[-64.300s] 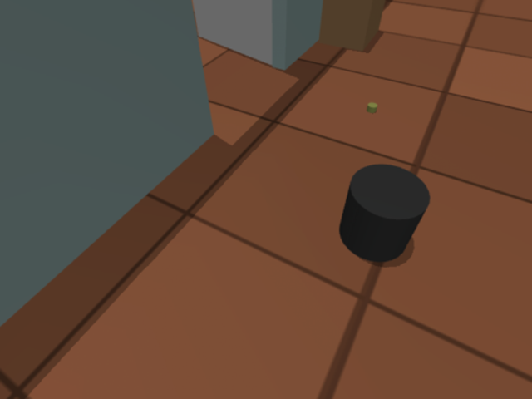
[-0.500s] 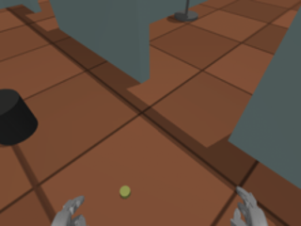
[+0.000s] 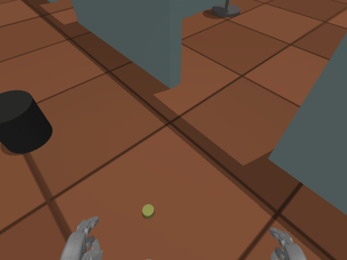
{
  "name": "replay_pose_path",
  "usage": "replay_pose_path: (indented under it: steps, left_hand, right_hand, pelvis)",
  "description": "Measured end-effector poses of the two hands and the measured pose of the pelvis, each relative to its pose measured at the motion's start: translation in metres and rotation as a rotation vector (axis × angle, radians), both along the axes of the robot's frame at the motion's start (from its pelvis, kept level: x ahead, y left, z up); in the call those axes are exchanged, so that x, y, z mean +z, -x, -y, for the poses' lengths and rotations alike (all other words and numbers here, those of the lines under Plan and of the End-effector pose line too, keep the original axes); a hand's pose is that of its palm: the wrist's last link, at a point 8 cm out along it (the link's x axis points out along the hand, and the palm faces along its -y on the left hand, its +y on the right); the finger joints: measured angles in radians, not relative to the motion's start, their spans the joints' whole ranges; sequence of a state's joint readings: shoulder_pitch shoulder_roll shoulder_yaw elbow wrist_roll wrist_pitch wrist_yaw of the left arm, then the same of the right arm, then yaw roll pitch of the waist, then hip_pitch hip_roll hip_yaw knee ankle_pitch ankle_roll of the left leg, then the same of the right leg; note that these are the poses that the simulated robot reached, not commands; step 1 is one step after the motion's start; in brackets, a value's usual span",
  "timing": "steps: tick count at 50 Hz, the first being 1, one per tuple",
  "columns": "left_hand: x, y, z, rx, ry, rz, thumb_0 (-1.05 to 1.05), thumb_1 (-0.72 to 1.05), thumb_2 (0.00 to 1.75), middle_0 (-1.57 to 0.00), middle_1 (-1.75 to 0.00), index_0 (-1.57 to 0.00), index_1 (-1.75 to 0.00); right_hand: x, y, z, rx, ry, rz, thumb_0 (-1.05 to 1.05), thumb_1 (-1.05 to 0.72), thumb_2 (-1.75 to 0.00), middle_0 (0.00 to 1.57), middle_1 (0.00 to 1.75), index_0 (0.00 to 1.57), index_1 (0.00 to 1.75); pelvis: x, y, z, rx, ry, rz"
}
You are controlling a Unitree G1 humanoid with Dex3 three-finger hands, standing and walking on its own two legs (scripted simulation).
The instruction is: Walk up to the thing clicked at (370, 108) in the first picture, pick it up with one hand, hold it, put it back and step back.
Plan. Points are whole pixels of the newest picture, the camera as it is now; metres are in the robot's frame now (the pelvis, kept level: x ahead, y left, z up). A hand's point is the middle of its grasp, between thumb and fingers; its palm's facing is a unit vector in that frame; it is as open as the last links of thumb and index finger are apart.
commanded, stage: stand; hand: left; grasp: from above
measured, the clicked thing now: (148, 211) +0.49 +0.17 -0.70
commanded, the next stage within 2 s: none
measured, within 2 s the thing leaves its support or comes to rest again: neither
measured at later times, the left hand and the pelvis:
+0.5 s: hand out of the picture +0.03 +0.24 -0.12, palm faces +0.02 -0.95 -0.31, open 7.4 cm; pelvis -0.01 +0.01 +0.05, yaw -1 degrees
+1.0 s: hand out of the picture +0.03 +0.24 -0.11, palm faces -0.01 -0.94 -0.33, open 7.4 cm; pelvis -0.02 +0.00 +0.05, yaw -1 degrees
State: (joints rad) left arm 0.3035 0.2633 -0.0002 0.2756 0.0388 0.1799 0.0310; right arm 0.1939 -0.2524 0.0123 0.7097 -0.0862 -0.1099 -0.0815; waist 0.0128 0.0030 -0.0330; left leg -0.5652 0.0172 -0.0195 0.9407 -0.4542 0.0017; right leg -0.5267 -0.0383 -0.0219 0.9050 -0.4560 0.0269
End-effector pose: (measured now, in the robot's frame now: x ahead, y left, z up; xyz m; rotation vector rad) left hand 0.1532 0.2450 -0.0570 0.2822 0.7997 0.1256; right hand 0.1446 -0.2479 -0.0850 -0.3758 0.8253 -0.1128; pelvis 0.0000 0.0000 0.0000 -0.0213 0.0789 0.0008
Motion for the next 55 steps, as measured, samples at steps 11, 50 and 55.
replay_pose_path:
  steps: [11,50,55]
  left_hand:
    - [-0.028,0.068,-0.04,0.108,-0.039,-0.261,0.01,0.9,0.89,-0.21,-0.3,-0.21,-0.3]
    - [-0.015,0.133,-0.035,0.137,-0.034,-0.471,0.01,0.9,0.89,-0.21,-0.3,-0.21,-0.3]
    - [-0.015,0.13,-0.03,0.134,-0.029,-0.487,0.01,0.9,0.89,-0.21,-0.3,-0.21,-0.3]
  right_hand:
    - [0.003,0.049,0.024,-0.118,-0.015,-0.215,0.01,-0.9,-0.9,0.21,0.3,0.2,0.3]
    - [0.008,0.123,0.037,-0.228,-0.06,-0.408,0.0,-0.9,-0.9,0.2,0.3,0.2,0.3]
    - [0.007,0.123,0.038,-0.229,-0.064,-0.425,0.0,-0.9,-0.9,0.2,0.3,0.2,0.3]
  pelvis:
    - [0.024,0.002,-0.006,-0.005,-0.015,0.09]
    - [0.054,0.018,0.001,-0.017,-0.021,0.155]
    - [0.055,0.013,0.004,-0.02,-0.022,0.149]
